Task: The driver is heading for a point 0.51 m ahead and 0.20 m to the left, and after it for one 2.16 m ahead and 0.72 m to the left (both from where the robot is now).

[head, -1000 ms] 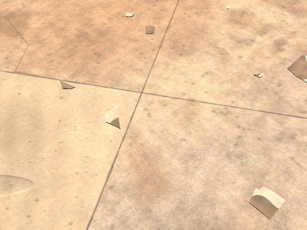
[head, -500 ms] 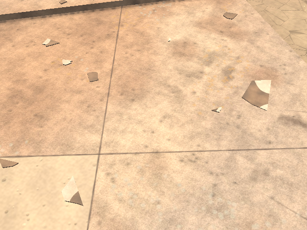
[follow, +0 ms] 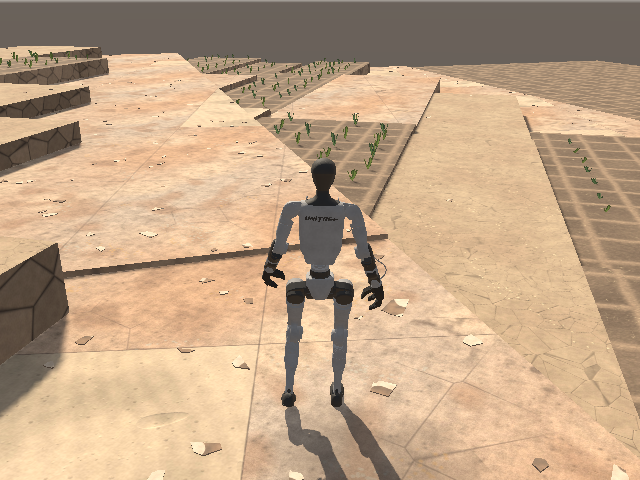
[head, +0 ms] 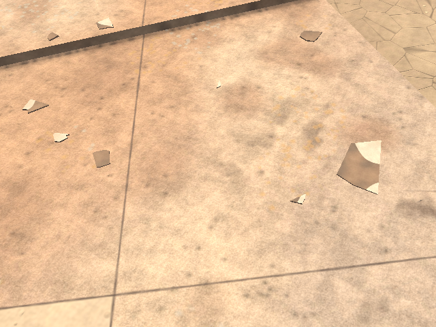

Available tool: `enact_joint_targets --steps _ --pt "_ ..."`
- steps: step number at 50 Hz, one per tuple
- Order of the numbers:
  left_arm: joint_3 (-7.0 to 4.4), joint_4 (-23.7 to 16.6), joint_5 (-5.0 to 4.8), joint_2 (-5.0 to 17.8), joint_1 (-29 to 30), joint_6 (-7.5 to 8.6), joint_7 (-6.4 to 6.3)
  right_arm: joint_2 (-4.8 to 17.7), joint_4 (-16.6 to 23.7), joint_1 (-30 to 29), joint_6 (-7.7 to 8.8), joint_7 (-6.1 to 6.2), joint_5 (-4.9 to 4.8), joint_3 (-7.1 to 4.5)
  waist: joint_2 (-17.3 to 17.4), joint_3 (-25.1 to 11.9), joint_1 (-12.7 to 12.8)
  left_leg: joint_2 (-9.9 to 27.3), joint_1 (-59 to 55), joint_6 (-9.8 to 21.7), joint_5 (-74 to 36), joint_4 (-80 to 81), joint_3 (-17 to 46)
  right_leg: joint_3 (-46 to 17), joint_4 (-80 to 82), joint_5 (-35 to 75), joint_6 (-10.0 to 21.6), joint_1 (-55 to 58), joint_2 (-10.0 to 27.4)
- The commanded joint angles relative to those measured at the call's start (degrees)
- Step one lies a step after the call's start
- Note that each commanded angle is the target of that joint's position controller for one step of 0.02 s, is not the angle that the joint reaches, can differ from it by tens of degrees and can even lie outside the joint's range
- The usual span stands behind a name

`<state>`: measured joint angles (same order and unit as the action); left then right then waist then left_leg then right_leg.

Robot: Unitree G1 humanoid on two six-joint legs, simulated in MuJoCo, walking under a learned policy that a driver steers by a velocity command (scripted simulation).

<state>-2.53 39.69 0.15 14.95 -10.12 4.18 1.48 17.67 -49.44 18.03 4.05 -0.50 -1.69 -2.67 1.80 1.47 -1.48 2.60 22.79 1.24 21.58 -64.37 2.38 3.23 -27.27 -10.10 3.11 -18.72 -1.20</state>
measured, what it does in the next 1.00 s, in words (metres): walks ahead, turning left: left foot, then right foot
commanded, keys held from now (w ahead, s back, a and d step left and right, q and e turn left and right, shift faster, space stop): w+q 0.56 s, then q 0.32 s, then no key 0.12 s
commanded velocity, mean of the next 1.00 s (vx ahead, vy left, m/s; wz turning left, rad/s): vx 0.38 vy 0.00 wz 0.48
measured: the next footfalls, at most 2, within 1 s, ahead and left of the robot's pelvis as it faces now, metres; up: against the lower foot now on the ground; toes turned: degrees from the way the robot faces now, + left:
left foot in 0.42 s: +0.37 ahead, +0.16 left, +0.00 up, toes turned +16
right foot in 0.86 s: +0.66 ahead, +0.08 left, +0.00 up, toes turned +35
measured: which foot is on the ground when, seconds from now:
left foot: up 0.00-0.40, down 0.42-0.86, up 0.88-1.00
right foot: down 0.00-0.42, up 0.44-0.84, down 0.86-1.00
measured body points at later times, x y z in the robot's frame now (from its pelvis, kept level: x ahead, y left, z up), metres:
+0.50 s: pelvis +0.27 +0.06 -0.02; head +0.31 +0.08 +0.43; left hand +0.26 +0.35 -0.14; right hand +0.51 -0.15 -0.11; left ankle +0.33 +0.15 -0.74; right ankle +0.12 -0.10 -0.64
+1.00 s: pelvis +0.49 +0.09 -0.01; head +0.53 +0.10 +0.44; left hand +0.51 +0.41 -0.09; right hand +0.75 -0.09 -0.12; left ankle +0.36 +0.16 -0.65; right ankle +0.63 +0.05 -0.74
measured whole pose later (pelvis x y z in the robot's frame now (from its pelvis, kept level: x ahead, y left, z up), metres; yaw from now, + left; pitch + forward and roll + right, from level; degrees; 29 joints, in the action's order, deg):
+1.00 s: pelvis +0.49 +0.09 -0.01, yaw +34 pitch +1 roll +0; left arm -1.9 39.5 1.5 14.0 -4.7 2.0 -0.4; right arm 18.8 -39.2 13.1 -3.0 2.3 -0.9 -4.3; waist 1.6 3.2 -0.8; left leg -4.0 26.2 -3.6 30.5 -67.2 5.7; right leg 0.0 -28.0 -5.8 1.3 -23.7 -0.9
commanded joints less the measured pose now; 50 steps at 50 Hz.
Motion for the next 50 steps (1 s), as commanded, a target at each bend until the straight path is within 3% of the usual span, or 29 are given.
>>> enact_joint_targets --steps 1,4,9,12,15,18,19,20,21,22,23,24,25,26,27,30,32,34,38,41,42,43,44,45,46,47,49,50 --pt "-1.94 -1.02 0.53 5.52 -2.62 1.7 -0.05 4.49 3.48 0.33 -0.26 0.2 -0.05 -1.51 -7.81 -2.9 1.32 5.19 12.97 -0.57 -6.76 -1.06 3.67 -15.57 17.43 4.37 8.46 12.63 15.23" --pt "-2.47 1.03 0.87 6.47 -3.06 2.69 -0.52 2.88 4.18 -1.71 -1.55 0.43 0.02 -1.5 -5.6 -0.6 0.79 4.85 15.71 -1.76 -12.04 2.41 4.98 -8.89 19.72 11.75 8.59 10.97 15.23" --pt "-2.76 3.28 0.74 7.92 -4.05 2.42 -1.57 1.66 6.33 -8.6 -1.14 -0.71 0.51 -1.11 -4.49 1.56 2.7 3.51 16.13 -1.76 -26.06 17.79 2.62 0.73 21.12 15.59 6.44 12.81 13.39" --pt "-3.11 5.28 0.25 9.14 -7.39 1.72 -2.08 0.39 9.0 -14.75 -1.03 -1.7 0.65 -0.38 -3.24 3.68 5.29 3.08 16.83 -0.66 -27.78 24.38 -0.42 3.57 20.92 16.97 5.87 16.82 14.8" --pt "-3.46 6.96 -0.45 9.94 -9.83 0.23 -2.27 0.43 11.9 -18.77 -1.02 -2.86 0.51 -0.22 -3.34 4.54 6.26 2.22 19.45 1.01 -22.88 28.04 -2.87 5.31 17.47 22.72 5.33 24.12 16.81" --pt "-4.0 6.8 -0.82 12.07 -8.66 -1.25 -2.99 2.35 13.42 -16.85 -1.29 -3.68 0.43 -1.22 -6.2 0.93 3.4 -2.07 12.42 3.91 -14.25 28.7 -7.7 7.68 8.27 47.02 3.59 27.51 17.29" --pt "-4.19 6.56 -0.86 12.82 -8.11 -1.78 -3.35 3.8 12.91 -12.84 -1.51 -3.63 0.39 -2.08 -7.35 -1.84 0.89 -4.26 6.85 5.21 -11.4 28.27 -9.12 8.27 1.79 55.37 2.94 27.36 17.04" --pt "-4.19 6.29 -0.97 13.2 -7.16 -2.2 -3.65 6.33 11.36 -5.38 -1.61 -3.22 0.25 -3.54 -7.06 -5.83 -3.43 -6.32 -3.69 7.09 -12.38 30.7 -9.28 9.2 -8.46 56.7 1.69 24.02 15.78" --pt "-3.83 5.52 -0.81 12.77 -6.65 -1.93 -3.96 10.25 9.16 4.24 -2.01 -2.16 0.27 -5.52 -3.84 -10.7 -8.32 -4.45 -20.77 9.84 -14.83 34.12 -3.14 9.39 -23.53 44.83 -0.59 12.7 13.44" --pt "-1.11 2.73 1.35 4.06 -12.45 -0.36 -2.74 16.67 8.85 5.74 -2.1 -1.24 -0.07 -6.78 11.52 -15.72 -2.73 11.21 -43.42 20.24 -10.62 35.26 26.5 7.14 -45.39 -9.16 -4.67 -15.07 2.82" --pt "-0.89 1.84 -0.2 6.09 -8.55 2.25 -1.76 13.72 10.52 6.64 -1.46 -1.2 0.3 -5.69 7.6 -24.37 -5.01 17.18 -48.9 25.16 -3.61 45.23 46.66 -6.87 -54.71 -24.06 -4.58 -23.74 -2.1" --pt "-1.82 -0.09 -2.52 9.37 -2.16 3.77 -1.04 10.27 10.29 5.04 -0.91 -1.19 0.92 -4.67 4.28 -16.92 -6.56 15.28 -44.38 21.43 -5.62 47.1 38.14 -9.7 -54.0 -19.31 -3.03 -28.84 1.67" --pt "-1.47 -0.82 -2.53 8.84 -0.53 4.5 -1.09 8.45 10.61 1.74 -0.51 -1.13 0.72 -4.2 0.32 -10.97 -4.21 12.77 -35.76 19.1 -9.21 47.27 30.72 -9.19 -48.72 -14.38 -2.12 -27.79 4.23" --pt "-1.71 -0.25 -1.05 8.74 -0.29 4.54 -1.5 6.63 11.29 -2.3 -0.41 -1.1 0.66 -3.62 -2.34 -6.42 -1.42 10.36 -26.82 17.42 -15.44 48.02 25.11 -8.61 -43.04 -11.91 -2.5 -24.51 6.07" --pt "-2.25 0.09 -0.07 9.49 -1.34 3.94 -1.67 5.08 12.3 -4.79 -0.3 -0.85 1.27 -3.05 -1.22 -5.01 0.69 8.74 -20.82 16.88 -20.86 49.19 21.58 -8.83 -39.92 -10.03 -3.03 -20.11 7.35" --pt "-2.2 -0.22 0.8 7.91 -2.53 1.88 -1.91 6.65 13.22 -6.54 -0.3 -0.09 1.51 -3.41 -0.62 -2.47 3.11 6.64 -10.62 16.8 -37.58 50.39 15.66 -6.72 -32.94 -8.06 -6.11 -15.01 6.88" --pt "-1.53 -1.36 1.14 6.07 0.4 1.29 -2.27 8.67 12.77 -5.93 -0.78 0.81 1.47 -4.07 -0.16 -1.69 2.75 3.46 -5.86 14.76 -46.18 48.7 10.2 -4.87 -24.07 -2.4 -7.67 -12.39 4.64" --pt "-0.92 -1.98 1.11 4.68 3.84 1.25 -2.08 9.0 12.15 -4.42 -1.92 1.56 0.79 -4.35 1.83 -3.58 0.97 0.1 -4.21 11.5 -44.99 46.22 7.34 -3.99 -14.84 7.36 -7.93 -7.79 1.69" --pt "-1.36 -3.61 0.02 6.28 8.65 0.9 -1.23 8.34 11.12 -1.32 -3.84 2.36 0.33 -4.29 4.11 -5.72 -1.0 1.0 -8.47 8.51 -33.55 41.65 13.43 -6.46 -4.5 12.66 -7.4 -5.0 -1.26" --pt "-2.6 -2.94 0.46 8.75 5.18 1.48 -1.01 7.03 12.45 -4.09 -4.29 2.88 0.58 -4.05 5.52 -6.24 1.9 1.58 -12.36 6.65 -29.17 34.21 19.45 -8.47 0.72 11.0 -5.0 -2.11 -0.32" --pt "-2.9 -2.43 1.05 9.38 2.53 1.93 -1.25 5.69 13.24 -5.11 -4.2 2.84 0.6 -3.65 4.61 -7.55 3.48 -0.99 -11.51 4.75 -26.47 29.05 18.74 -8.24 4.63 17.42 -3.39 3.27 1.62" --pt "-3.41 -2.66 2.15 12.46 -1.15 2.01 -1.84 2.43 14.66 -4.11 -3.91 2.74 1.57 -2.54 -2.56 -13.8 3.97 -5.22 -5.89 1.95 -12.52 15.81 14.31 -16.51 2.72 33.85 0.53 15.68 12.01" --pt "-3.28 -2.88 3.47 13.69 -1.69 1.04 -2.08 0.17 14.14 7.65 -3.72 2.5 1.23 -1.81 -17.3 -20.15 -1.16 -12.46 7.44 -1.34 22.33 1.5 9.57 -34.63 1.62 48.18 11.96 30.0 26.59" --pt "-3.38 -2.7 1.21 11.78 -1.27 0.09 -1.9 6.42 12.36 11.16 -4.05 2.16 0.75 -2.71 -16.31 -22.1 -1.32 -7.39 10.78 -3.21 19.35 -6.7 9.08 -42.23 3.54 32.19 15.17 28.06 28.9" --pt "-2.3 -4.04 0.75 7.91 1.09 -0.54 -2.09 9.73 11.9 5.37 -5.06 2.43 0.29 -3.8 -10.4 -15.78 0.96 -5.54 12.76 -4.82 14.56 -10.03 7.57 -34.2 4.63 22.37 12.72 23.16 23.83" --pt "-1.61 -4.0 1.1 6.4 2.84 -1.38 -2.1 9.7 12.23 1.29 -6.17 2.92 0.48 -3.98 -6.92 -12.21 1.47 -4.55 12.96 -5.52 11.04 -9.69 5.92 -27.98 5.76 15.13 10.28 17.83 19.99" --pt "-1.14 -3.62 1.27 6.58 6.04 -2.43 -2.13 7.33 13.18 -1.14 -7.55 3.2 0.78 -3.56 -7.92 -6.34 0.39 -3.25 8.86 -6.02 7.57 -5.68 4.54 -20.81 9.23 9.74 8.96 6.91 15.36" --pt "-1.3 -3.19 1.52 7.01 6.4 -2.56 -2.14 5.39 13.18 -0.71 -7.61 3.12 0.9 -3.02 -8.96 -5.43 -0.05 -3.42 5.72 -5.92 6.28 -1.72 2.87 -17.29 10.41 9.98 8.64 3.87 13.36"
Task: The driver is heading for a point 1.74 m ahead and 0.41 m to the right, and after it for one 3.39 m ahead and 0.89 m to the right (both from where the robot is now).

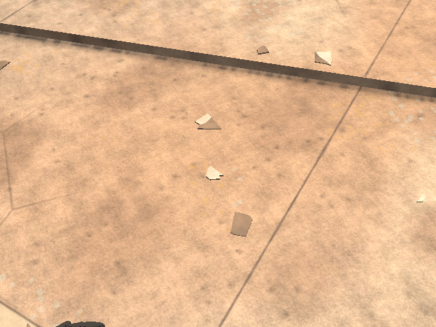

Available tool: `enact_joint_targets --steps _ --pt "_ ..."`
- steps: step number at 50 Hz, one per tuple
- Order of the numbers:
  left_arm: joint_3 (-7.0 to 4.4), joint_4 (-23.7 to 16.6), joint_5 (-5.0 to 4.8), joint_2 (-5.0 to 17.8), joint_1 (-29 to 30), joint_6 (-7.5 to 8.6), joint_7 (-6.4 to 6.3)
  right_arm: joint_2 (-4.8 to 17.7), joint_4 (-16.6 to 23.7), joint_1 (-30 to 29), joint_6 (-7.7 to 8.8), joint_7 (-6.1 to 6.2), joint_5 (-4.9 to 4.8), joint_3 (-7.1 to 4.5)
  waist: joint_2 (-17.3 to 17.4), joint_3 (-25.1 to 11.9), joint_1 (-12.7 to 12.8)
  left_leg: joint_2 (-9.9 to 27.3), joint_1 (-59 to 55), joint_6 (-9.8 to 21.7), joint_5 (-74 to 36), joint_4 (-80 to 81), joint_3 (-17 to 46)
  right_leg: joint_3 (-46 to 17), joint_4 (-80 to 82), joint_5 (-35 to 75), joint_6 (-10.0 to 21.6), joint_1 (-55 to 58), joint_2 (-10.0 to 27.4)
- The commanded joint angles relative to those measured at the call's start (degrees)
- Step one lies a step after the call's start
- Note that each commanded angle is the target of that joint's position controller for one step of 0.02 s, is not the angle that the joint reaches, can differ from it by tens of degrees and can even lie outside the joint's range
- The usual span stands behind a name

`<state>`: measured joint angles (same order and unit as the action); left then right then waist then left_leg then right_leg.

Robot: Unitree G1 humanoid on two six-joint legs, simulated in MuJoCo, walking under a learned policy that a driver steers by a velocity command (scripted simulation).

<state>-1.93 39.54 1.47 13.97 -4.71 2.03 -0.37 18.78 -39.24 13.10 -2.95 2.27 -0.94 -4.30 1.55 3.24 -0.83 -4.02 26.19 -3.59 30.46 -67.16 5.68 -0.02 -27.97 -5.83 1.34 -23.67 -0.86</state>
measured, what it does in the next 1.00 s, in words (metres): steps on the spot: left foot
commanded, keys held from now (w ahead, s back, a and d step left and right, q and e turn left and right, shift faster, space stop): no key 1.00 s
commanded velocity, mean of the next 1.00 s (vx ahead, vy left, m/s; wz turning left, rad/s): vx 0.02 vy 0.00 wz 0.09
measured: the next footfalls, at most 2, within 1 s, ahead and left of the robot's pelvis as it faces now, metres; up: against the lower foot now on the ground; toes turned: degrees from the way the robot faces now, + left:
left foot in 0.22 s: +0.07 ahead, +0.14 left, +0.00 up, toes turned +0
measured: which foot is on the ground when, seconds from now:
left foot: up 0.00-0.20, down 0.22-1.00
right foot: down 0.00-1.00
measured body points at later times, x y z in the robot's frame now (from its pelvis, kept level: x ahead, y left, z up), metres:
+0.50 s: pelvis +0.05 +0.03 +0.01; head +0.05 +0.03 +0.45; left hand +0.14 +0.29 -0.12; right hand +0.19 -0.21 -0.11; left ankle +0.03 +0.14 -0.73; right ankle +0.10 -0.11 -0.73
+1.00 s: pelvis +0.07 +0.03 +0.01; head +0.08 +0.03 +0.46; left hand +0.13 +0.30 -0.14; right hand +0.15 -0.22 -0.13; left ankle +0.03 +0.14 -0.73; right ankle +0.10 -0.11 -0.73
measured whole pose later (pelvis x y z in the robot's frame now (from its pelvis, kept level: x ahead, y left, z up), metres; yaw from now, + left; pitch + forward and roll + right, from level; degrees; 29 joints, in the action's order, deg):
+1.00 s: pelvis +0.07 +0.03 +0.01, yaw +2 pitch -2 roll +0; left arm -2.2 61.3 0.1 13.9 -7.8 -0.9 -2.2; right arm 13.0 -52.5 14.5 0.2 1.6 0.4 -1.7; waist -0.1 1.9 1.0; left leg -1.4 7.6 1.2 18.1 -27.3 1.2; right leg 0.0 -27.0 -12.5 -2.0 -12.9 2.1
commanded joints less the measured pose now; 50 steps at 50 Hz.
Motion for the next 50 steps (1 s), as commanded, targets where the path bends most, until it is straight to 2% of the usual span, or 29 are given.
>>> enact_joint_targets --steps 1,4,7,9,10,11,12,13,14,15,16,17,20,25,35,50 --pt "-1.92 -2.6 0.17 7.85 1.16 -0.46 -0.26 2.64 2.86 4.72 -0.39 0.32 0.33 -0.87 -9.41 -7.62 -0.92 3.16 0.1 -1.07 -2.83 5.52 -1.67 -11.91 11.29 7.48 10.66 8.36 12.16" --pt "-2.19 -1.46 -0.53 8.38 0.87 -0.62 -0.16 1.06 2.8 3.19 0.32 -0.08 1.02 0.15 -10.31 -10.27 0.15 4.52 -5.87 -0.38 -5.17 17.87 -3.0 -10.17 10.56 11.39 12.1 9.9 13.05" --pt "-2.39 -0.27 -1.28 9.64 -0.28 -1.24 0.02 2.18 2.43 2.19 0.42 -0.77 0.88 0.06 -10.46 -10.51 0.8 4.5 -10.31 0.95 -10.77 27.81 -4.13 -11.11 10.11 4.61 12.24 10.47 13.95" --pt "-1.93 0.48 -1.87 9.01 0.03 -1.59 0.16 1.82 1.26 3.47 0.5 -1.32 1.21 0.07 -9.48 -8.96 -0.79 3.5 -16.82 3.11 -18.22 38.79 -5.73 -9.96 9.01 -3.15 9.71 6.59 12.46" --pt "-1.4 1.69 -1.92 7.67 -2.33 -1.43 0.34 2.64 1.79 2.63 0.54 -1.35 1.86 0.07 -7.98 -8.11 -0.68 4.92 -20.13 4.84 -21.12 42.91 -3.45 -9.17 8.45 -7.89 6.34 3.66 11.0" --pt "-0.73 1.78 -0.97 5.85 -3.43 -1.03 0.73 5.86 2.84 2.23 0.56 -1.0 2.67 -0.3 -1.45 -8.22 0.61 12.32 -22.56 7.73 -24.45 45.57 5.2 -5.66 3.03 -12.75 2.13 0.33 7.79" --pt "-0.22 1.61 -0.29 3.14 -5.29 -0.66 0.84 6.58 2.4 -1.36 0.57 -1.05 2.78 -0.25 9.59 -7.0 4.51 16.02 -12.49 11.68 -15.7 47.58 9.07 1.1 1.31 -14.4 -1.63 4.77 2.28" --pt "-0.46 2.06 0.38 5.15 -2.35 -0.71 0.64 2.45 3.44 -4.15 1.2 -1.47 2.9 0.79 7.76 -4.75 2.72 13.98 -7.08 11.33 -7.02 49.67 8.29 -0.08 0.97 -9.9 -2.99 9.7 2.42" --pt "-0.63 2.33 0.37 5.45 -1.41 -0.69 0.68 0.92 2.76 -4.3 1.83 -1.66 3.34 1.3 7.06 -3.66 2.64 11.8 -6.21 9.09 -3.65 49.51 6.36 -0.29 1.86 -6.44 -3.19 11.14 2.54" --pt "-0.7 3.28 0.27 5.59 -1.95 -0.82 0.44 1.65 2.26 -3.89 2.36 -1.73 3.31 1.13 6.76 -3.06 2.56 10.29 -5.98 7.48 -4.21 48.92 4.92 -0.31 1.92 -4.87 -3.12 12.18 2.89" --pt "-0.96 3.93 0.2 6.7 -2.96 -0.95 0.3 1.92 1.88 -3.39 2.85 -1.79 2.96 1.1 6.39 -2.29 2.41 9.86 -5.96 6.71 -6.03 48.44 4.4 -0.82 2.25 -4.08 -2.84 12.12 3.31" --pt "-1.08 4.5 -0.14 7.12 -3.3 -0.91 0.31 1.78 1.55 -2.31 3.15 -1.67 2.67 1.26 4.75 -1.76 2.3 9.32 -6.57 6.17 -8.78 47.57 3.7 -1.29 2.76 -3.86 -2.28 11.65 3.7" --pt "-0.94 6.32 -0.4 6.39 -3.69 -0.57 0.31 1.81 0.6 -0.43 3.35 -1.29 2.09 1.27 1.22 -2.33 1.7 8.53 -9.52 6.23 -14.78 45.09 2.47 -1.32 3.23 -2.38 -1.96 11.13 3.82" --pt "-0.98 9.24 -0.8 6.37 -4.12 -0.63 -0.1 1.02 -0.3 -0.07 3.29 -1.12 1.86 1.31 -0.9 -3.79 1.59 7.63 -11.66 6.38 -21.83 43.65 1.25 -1.45 2.72 1.29 -2.21 12.73 4.14" --pt "-1.2 14.61 -1.24 6.92 -3.72 -1.71 -1.24 0.5 -4.31 1.01 3.48 -1.14 1.54 1.02 -1.03 -4.46 1.86 6.55 -13.36 5.95 -29.04 43.49 -0.48 -1.53 1.89 4.96 -1.9 15.3 4.43" --pt "-1.34 20.61 -1.36 6.29 -3.08 -2.57 -2.05 0.41 -12.0 2.81 3.7 -0.46 1.37 1.44 -1.07 -2.43 1.91 5.77 -13.23 5.39 -25.83 45.7 -1.71 -1.05 3.4 2.94 -1.91 15.67 3.87"
Velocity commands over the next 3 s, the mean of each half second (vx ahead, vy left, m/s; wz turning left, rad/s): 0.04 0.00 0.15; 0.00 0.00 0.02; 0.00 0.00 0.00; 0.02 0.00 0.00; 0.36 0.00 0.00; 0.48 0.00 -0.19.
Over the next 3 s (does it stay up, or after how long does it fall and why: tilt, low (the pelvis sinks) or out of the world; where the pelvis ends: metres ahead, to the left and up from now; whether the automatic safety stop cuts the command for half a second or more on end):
stays up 0.55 0.04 0.01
